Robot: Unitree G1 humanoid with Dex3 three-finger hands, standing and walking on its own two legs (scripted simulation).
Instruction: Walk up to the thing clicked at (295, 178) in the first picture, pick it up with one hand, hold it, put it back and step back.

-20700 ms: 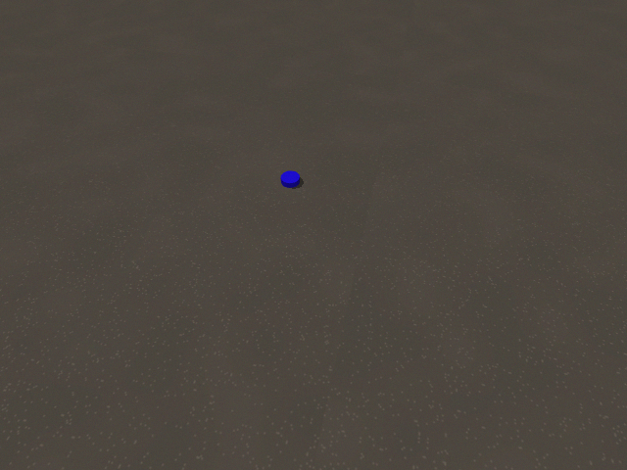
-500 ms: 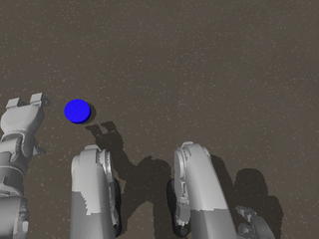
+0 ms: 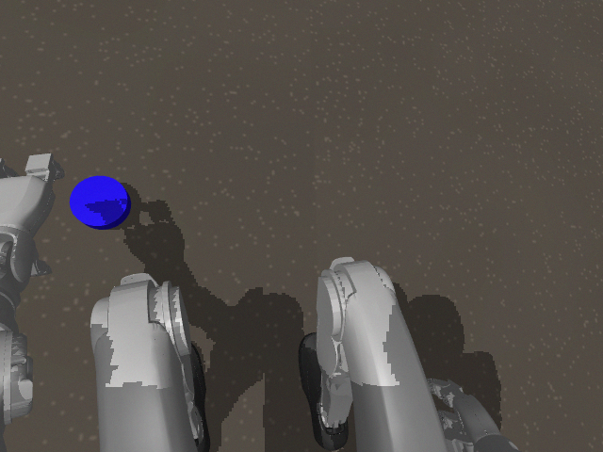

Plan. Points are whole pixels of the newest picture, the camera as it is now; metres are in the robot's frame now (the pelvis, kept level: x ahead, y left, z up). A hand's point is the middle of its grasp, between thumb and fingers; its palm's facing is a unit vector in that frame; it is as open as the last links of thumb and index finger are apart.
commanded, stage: rise first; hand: left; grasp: from above
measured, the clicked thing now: (101, 202) +0.48 +0.30 -0.32
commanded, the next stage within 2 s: none
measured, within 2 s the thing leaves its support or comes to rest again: neither
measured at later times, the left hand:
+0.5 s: hand (51, 219) +0.42 +0.32 -0.20, palm faces -0.45 -0.11 -0.89, open 14.1 cm
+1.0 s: hand (56, 215) +0.43 +0.32 -0.22, palm faces -0.45 -0.11 -0.89, open 14.1 cm
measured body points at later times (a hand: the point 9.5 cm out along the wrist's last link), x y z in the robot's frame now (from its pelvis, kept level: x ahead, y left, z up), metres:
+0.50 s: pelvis +0.01 +0.00 -0.02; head +0.25 +0.07 +0.35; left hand +0.44 +0.33 -0.15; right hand +0.08 -0.27 -0.13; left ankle +0.09 +0.13 -0.30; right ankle +0.09 -0.11 -0.30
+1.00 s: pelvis +0.00 +0.00 -0.02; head +0.25 +0.09 +0.35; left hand +0.45 +0.33 -0.16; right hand +0.08 -0.27 -0.13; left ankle +0.09 +0.13 -0.30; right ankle +0.09 -0.11 -0.30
